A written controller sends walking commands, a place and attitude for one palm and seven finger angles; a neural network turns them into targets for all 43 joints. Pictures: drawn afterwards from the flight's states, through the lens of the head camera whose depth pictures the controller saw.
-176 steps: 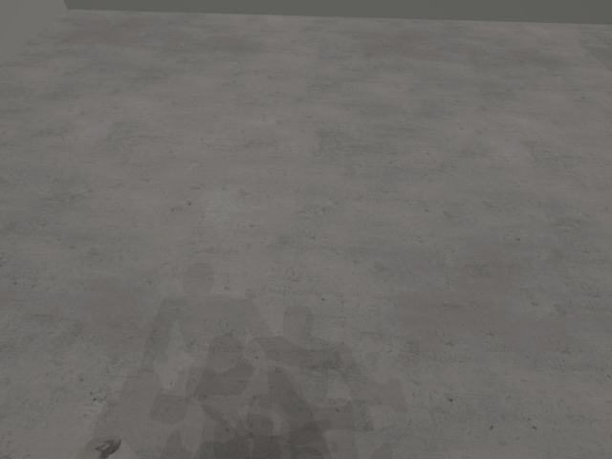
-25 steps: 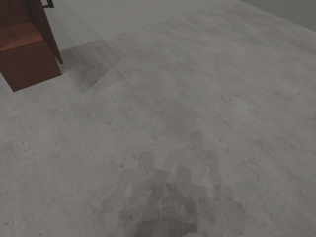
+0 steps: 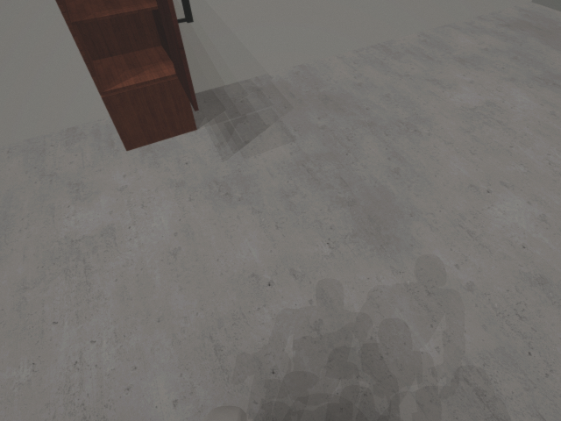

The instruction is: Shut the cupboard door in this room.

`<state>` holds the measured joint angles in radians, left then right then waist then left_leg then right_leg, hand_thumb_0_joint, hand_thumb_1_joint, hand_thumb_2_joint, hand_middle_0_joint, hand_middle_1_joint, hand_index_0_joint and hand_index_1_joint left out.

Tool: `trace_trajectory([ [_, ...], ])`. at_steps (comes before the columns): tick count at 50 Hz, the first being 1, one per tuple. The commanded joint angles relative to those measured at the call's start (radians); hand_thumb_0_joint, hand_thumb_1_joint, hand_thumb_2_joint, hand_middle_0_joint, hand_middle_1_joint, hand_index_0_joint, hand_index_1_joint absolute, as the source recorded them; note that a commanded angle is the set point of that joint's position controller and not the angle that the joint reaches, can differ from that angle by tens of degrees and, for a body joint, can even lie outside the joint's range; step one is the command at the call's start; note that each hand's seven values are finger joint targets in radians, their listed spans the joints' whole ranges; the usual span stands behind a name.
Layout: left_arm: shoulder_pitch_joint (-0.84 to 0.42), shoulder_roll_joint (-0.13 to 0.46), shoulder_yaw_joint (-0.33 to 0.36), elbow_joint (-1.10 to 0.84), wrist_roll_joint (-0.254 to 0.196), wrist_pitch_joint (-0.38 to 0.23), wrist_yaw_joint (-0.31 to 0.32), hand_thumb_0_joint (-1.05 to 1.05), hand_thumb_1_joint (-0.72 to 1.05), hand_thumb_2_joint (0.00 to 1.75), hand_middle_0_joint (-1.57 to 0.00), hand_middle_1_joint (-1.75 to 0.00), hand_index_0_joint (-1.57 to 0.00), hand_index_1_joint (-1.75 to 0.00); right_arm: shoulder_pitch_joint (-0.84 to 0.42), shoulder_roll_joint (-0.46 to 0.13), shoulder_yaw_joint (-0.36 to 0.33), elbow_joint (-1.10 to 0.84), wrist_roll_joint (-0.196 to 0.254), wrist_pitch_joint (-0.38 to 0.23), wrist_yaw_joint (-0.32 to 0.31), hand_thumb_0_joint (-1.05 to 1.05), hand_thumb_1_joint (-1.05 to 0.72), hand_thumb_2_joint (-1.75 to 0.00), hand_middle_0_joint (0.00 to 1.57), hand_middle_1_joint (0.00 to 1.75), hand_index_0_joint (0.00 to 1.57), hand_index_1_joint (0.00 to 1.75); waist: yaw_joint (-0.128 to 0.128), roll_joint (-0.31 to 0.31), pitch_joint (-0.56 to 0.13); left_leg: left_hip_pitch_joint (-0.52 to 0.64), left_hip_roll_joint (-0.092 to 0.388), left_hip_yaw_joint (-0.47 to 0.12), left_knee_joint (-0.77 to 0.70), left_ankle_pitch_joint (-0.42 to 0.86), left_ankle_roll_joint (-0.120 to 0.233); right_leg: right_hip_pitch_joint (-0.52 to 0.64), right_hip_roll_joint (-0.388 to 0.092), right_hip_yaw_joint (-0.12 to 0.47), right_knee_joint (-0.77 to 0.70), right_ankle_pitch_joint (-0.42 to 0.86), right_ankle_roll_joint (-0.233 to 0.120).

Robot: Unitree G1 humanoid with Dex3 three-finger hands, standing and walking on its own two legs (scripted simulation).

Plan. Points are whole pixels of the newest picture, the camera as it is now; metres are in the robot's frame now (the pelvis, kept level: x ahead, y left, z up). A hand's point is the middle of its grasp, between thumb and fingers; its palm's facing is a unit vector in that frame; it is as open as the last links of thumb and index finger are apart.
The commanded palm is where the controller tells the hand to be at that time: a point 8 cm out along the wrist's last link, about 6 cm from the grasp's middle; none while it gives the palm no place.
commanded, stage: turn or walk to find it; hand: left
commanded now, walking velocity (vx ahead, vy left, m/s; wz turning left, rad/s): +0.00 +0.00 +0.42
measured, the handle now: (179, 2) +1.46 +0.43 +0.03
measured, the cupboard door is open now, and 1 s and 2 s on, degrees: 87 87 87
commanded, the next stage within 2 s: stand and wait in 0.70 s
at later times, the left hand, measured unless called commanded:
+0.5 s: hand out of the picture -0.01 +0.28 -0.17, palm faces +0.23 -0.94 -0.25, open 7.4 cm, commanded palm none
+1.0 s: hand out of the picture -0.10 +0.23 -0.18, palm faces +0.39 -0.90 -0.22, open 7.4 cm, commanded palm none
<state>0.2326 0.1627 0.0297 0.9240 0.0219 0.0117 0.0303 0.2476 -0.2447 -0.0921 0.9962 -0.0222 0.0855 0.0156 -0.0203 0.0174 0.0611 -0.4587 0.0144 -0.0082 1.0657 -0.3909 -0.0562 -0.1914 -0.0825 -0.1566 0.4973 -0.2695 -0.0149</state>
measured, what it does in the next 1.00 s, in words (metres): steps on the spot, turning left: left foot, then right foot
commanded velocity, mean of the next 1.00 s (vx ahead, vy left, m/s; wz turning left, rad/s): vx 0.00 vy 0.00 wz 0.29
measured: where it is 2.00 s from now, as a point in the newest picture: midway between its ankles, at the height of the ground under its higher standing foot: outside the picture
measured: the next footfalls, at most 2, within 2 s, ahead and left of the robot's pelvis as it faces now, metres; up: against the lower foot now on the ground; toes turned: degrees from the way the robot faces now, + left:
left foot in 0.18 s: +0.01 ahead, +0.15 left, +0.00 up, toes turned +10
right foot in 0.66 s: +0.01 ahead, -0.07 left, +0.00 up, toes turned +13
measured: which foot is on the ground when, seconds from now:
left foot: up 0.00-0.16, down 0.18-0.66, up 0.68-1.00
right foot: down 0.00-0.18, up 0.20-0.64, down 0.66-1.00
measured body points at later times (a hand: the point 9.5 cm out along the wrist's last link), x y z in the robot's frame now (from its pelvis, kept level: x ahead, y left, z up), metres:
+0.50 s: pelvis -0.04 +0.06 +0.00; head -0.02 +0.08 +0.45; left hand -0.02 +0.33 -0.15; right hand +0.09 -0.17 -0.14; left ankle -0.03 +0.14 -0.74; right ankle -0.03 -0.09 -0.68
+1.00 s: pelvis -0.07 +0.04 -0.01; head -0.05 +0.05 +0.44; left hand -0.12 +0.28 -0.16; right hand +0.07 -0.18 -0.15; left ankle -0.12 +0.16 -0.73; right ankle -0.03 -0.08 -0.74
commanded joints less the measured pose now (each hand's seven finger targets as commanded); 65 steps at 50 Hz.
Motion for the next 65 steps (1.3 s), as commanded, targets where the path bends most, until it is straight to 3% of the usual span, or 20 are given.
trace_trajectory([
  [1, 0.062, 0.237, 0.066, -0.036, 0.011, -0.016, 0.006, 0.0, 0.9, 0.9, -0.2, -0.3, -0.2, -0.3, -0.105, -0.033, 0.005, -0.096, 0.006, -0.032, 0.002, 0.0, -0.9, -0.9, 0.2, 0.3, 0.2, 0.3, 0.065, -0.193, -0.033, -0.013, 0.014, 0.052, -0.167, -0.066, -0.011, 0.078, -0.261, 0.151, -0.15, 0.342, -0.125],
  [5, 0.056, 0.258, 0.075, -0.02, 0.013, -0.009, 0.004, 0.0, 0.9, 0.9, -0.2, -0.3, -0.2, -0.3, -0.083, -0.033, 0.014, -0.093, 0.014, -0.046, -0.003, 0.0, -0.9, -0.9, 0.2, 0.3, 0.2, 0.3, 0.054, -0.227, -0.075, 0.105, 0.004, 0.096, -0.37, -0.051, 0.007, 0.07, -0.276, 0.13, -0.073, 0.424, -0.111],
  [7, 0.037, 0.249, 0.076, -0.018, 0.003, -0.001, 0.001, 0.0, 0.9, 0.9, -0.2, -0.3, -0.2, -0.3, -0.022, -0.051, 0.013, -0.077, 0.011, -0.057, -0.005, 0.0, -0.9, -0.9, 0.2, 0.3, 0.2, 0.3, 0.014, -0.182, -0.105, 0.252, 0.003, 0.103, -0.596, 0.128, 0.021, 0.012, -0.241, 0.061, 0.03, 0.369, -0.041],
  [8, 0.045, 0.219, 0.07, -0.028, -0.008, 0.007, -0.004, 0.0, 0.9, 0.9, -0.2, -0.3, -0.2, -0.3, 0.008, -0.106, 0.002, -0.071, 0.008, -0.067, -0.005, 0.0, -0.9, -0.9, 0.2, 0.3, 0.2, 0.3, -0.004, -0.037, -0.133, 0.389, 0.077, 0.013, -0.685, 0.252, 0.05, -0.108, -0.19, 0.012, 0.157, 0.227, 0.015],
  [9, 0.039, 0.154, 0.056, -0.062, -0.01, 0.01, -0.011, 0.0, 0.9, 0.9, -0.2, -0.3, -0.2, -0.3, 0.036, -0.203, -0.019, -0.079, 0.002, -0.072, -0.007, 0.0, -0.9, -0.9, 0.2, 0.3, 0.2, 0.3, -0.018, 0.252, -0.128, 0.475, 0.319, -0.293, -0.734, 0.508, 0.144, -0.344, -0.066, -0.029, 0.358, -0.212, 0.084],
  [10, -0.031, 0.145, 0.044, -0.085, 0.0, 0.022, -0.006, 0.0, 0.9, 0.9, -0.2, -0.3, -0.2, -0.3, 0.077, -0.238, -0.029, -0.066, 0.0, -0.068, -0.016, 0.0, -0.9, -0.9, 0.2, 0.3, 0.2, 0.3, -0.055, 0.263, -0.118, 0.389, 0.392, -0.355, -0.764, 0.537, 0.234, -0.36, -0.038, 0.053, 0.514, -0.367, 0.083],
  [16, -0.004, 0.154, 0.055, -0.017, -0.002, 0.026, -0.02, 0.0, 0.9, 0.9, -0.2, -0.3, -0.2, -0.3, -0.065, -0.144, 0.003, -0.098, 0.003, -0.082, -0.036, 0.0, -0.9, -0.9, 0.2, 0.3, 0.2, 0.3, 0.013, 0.103, -0.07, 0.303, 0.214, -0.188, -0.771, 0.447, 0.204, -0.328, -0.027, 0.13, 0.591, -0.121, 0.092],
  [24, -0.063, 0.142, 0.048, -0.055, -0.006, 0.023, -0.011, 0.0, 0.9, 0.9, -0.2, -0.3, -0.2, -0.3, -0.007, -0.15, -0.01, -0.092, -0.002, -0.07, -0.033, 0.0, -0.9, -0.9, 0.2, 0.3, 0.2, 0.3, -0.023, 0.101, -0.084, 0.349, 0.221, -0.306, -0.76, 0.421, 0.241, -0.285, 0.012, 0.139, 0.394, -0.177, 0.093],
  [31, 0.044, 0.142, 0.045, -0.052, -0.014, 0.001, 0.001, 0.0, 0.9, 0.9, -0.2, -0.3, -0.2, -0.3, -0.047, -0.14, -0.015, -0.112, 0.003, -0.061, -0.022, 0.0, -0.9, -0.9, 0.2, 0.3, 0.2, 0.3, 0.036, 0.093, -0.135, 0.204, 0.138, -0.318, -0.654, 0.436, 0.178, 0.024, 0.048, 0.119, -0.056, 0.015, 0.067],
  [32, 0.063, 0.177, 0.053, -0.049, -0.009, -0.007, 0.006, 0.0, 0.9, 0.9, -0.2, -0.3, -0.2, -0.3, -0.044, -0.108, -0.012, -0.117, 0.01, -0.062, -0.017, 0.0, -0.9, -0.9, 0.2, 0.3, 0.2, 0.3, 0.046, 0.012, -0.133, 0.093, 0.085, -0.271, -0.588, 0.314, 0.127, 0.139, -0.023, 0.181, -0.156, 0.06, 0.046],
  [33, 0.071, 0.251, 0.068, -0.051, 0.004, -0.014, 0.013, 0.0, 0.9, 0.9, -0.2, -0.3, -0.2, -0.3, -0.03, -0.051, -0.002, -0.134, 0.017, -0.063, -0.01, 0.0, -0.9, -0.9, 0.2, 0.3, 0.2, 0.3, 0.048, -0.207, -0.13, -0.093, -0.039, -0.132, -0.418, 0.078, 0.062, 0.231, -0.242, 0.404, -0.218, 0.054, -0.037],
  [34, 0.051, 0.291, 0.072, -0.072, 0.005, -0.01, 0.012, 0.0, 0.9, 0.9, -0.2, -0.3, -0.2, -0.3, -0.059, -0.06, -0.007, -0.153, 0.006, -0.054, -0.011, 0.0, -0.9, -0.9, 0.2, 0.3, 0.2, 0.3, 0.06, -0.252, -0.081, -0.107, -0.087, -0.052, -0.203, -0.148, 0.032, 0.106, -0.404, 0.493, -0.257, 0.124, -0.141],
  [39, -0.06, 0.174, 0.045, -0.075, 0.001, -0.027, 0.01, 0.0, 0.9, 0.9, -0.2, -0.3, -0.2, -0.3, -0.004, -0.051, -0.007, -0.07, 0.002, -0.031, -0.002, 0.0, -0.9, -0.9, 0.2, 0.3, 0.2, 0.3, -0.004, -0.153, -0.018, -0.063, -0.009, -0.042, 0.082, 0.009, 0.013, -0.012, -0.214, 0.228, -0.192, 0.288, -0.111],
  [45, 0.058, 0.217, 0.049, 0.006, 0.011, -0.022, 0.005, 0.0, 0.9, 0.9, -0.2, -0.3, -0.2, -0.3, -0.085, -0.013, 0.021, -0.057, 0.01, -0.045, -0.012, 0.0, -0.9, -0.9, 0.2, 0.3, 0.2, 0.3, 0.061, -0.202, -0.027, 0.063, 0.004, 0.045, -0.274, -0.062, 0.003, 0.053, -0.214, 0.209, -0.142, 0.431, -0.134],
  [49, 0.029, 0.21, 0.043, 0.045, -0.001, -0.015, 0.005, 0.0, 0.9, 0.9, -0.2, -0.3, -0.2, -0.3, 0.003, -0.011, 0.035, -0.004, 0.013, -0.067, -0.021, 0.0, -0.9, -0.9, 0.2, 0.3, 0.2, 0.3, 0.013, -0.191, -0.075, 0.292, 0.001, 0.072, -0.627, 0.169, 0.015, 0.0, -0.161, 0.17, -0.048, 0.36, -0.061],
  [52, 0.069, 0.097, 0.014, 0.046, -0.013, -0.001, 0.0, 0.0, 0.9, 0.9, -0.2, -0.3, -0.2, -0.3, 0.004, -0.135, 0.023, 0.004, 0.003, -0.09, -0.033, 0.0, -0.9, -0.9, 0.2, 0.3, 0.2, 0.3, 0.028, 0.183, -0.093, 0.377, 0.285, -0.205, -0.735, 0.525, 0.149, -0.155, -0.01, 0.066, 0.136, -0.127, 0.051],
  [53, 0.012, 0.097, 0.009, 0.063, -0.011, 0.012, 0.005, 0.0, 0.9, 0.9, -0.2, -0.3, -0.2, -0.3, -0.002, -0.116, 0.027, 0.023, 0.001, -0.095, -0.042, 0.0, -0.9, -0.9, 0.2, 0.3, 0.2, 0.3, 0.001, 0.279, -0.059, 0.311, 0.282, -0.227, -0.811, 0.491, 0.176, -0.14, -0.004, 0.085, 0.239, -0.237, 0.063],
  [60, 0.089, 0.064, -0.01, 0.154, -0.007, 0.007, -0.009, 0.0, 0.9, 0.9, -0.2, -0.3, -0.2, -0.3, -0.053, -0.07, 0.039, 0.045, 0.008, -0.096, -0.056, 0.0, -0.9, -0.9, 0.2, 0.3, 0.2, 0.3, 0.034, 0.095, -0.049, 0.312, 0.201, -0.106, -0.761, 0.463, 0.18, -0.057, -0.002, 0.104, 0.078, -0.098, 0.056],
  [62, 0.138, 0.068, -0.014, 0.18, 0.001, -0.008, -0.01, 0.0, 0.9, 0.9, -0.2, -0.3, -0.2, -0.3, -0.023, -0.056, 0.042, 0.059, 0.011, -0.098, -0.051, 0.0, -0.9, -0.9, 0.2, 0.3, 0.2, 0.3, 0.041, 0.049, -0.076, 0.286, 0.158, -0.086, -0.744, 0.18, 0.139, 0.032, 0.003, 0.098, -0.078, -0.004, 0.051],
  [65, 0.149, 0.129, 0.002, 0.183, 0.011, -0.016, -0.019, 0.0, 0.9, 0.9, -0.2, -0.3, -0.2, -0.3, -0.017, -0.027, 0.041, 0.047, 0.005, -0.087, -0.035, 0.0, -0.9, -0.9, 0.2, 0.3, 0.2, 0.3, 0.04, -0.073, 0.052, 0.142, 0.058, -0.038, -0.683, -0.175, 0.093, -0.029, -0.062, 0.229, -0.182, -0.285, -0.006],
])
